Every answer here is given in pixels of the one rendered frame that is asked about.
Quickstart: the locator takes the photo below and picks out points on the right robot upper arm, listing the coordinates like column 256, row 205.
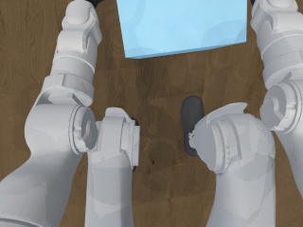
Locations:
column 282, row 112

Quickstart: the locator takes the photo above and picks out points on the carton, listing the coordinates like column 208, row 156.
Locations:
column 153, row 28

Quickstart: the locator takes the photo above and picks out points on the right robot forearm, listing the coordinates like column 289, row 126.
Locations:
column 279, row 29

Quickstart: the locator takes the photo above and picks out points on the left robot upper arm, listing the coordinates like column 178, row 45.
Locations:
column 37, row 192

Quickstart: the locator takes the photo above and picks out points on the robot right shin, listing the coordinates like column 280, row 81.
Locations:
column 233, row 108

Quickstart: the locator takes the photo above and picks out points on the right robot foot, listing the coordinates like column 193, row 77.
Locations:
column 192, row 112

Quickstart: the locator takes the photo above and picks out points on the left robot forearm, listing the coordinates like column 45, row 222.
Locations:
column 74, row 63

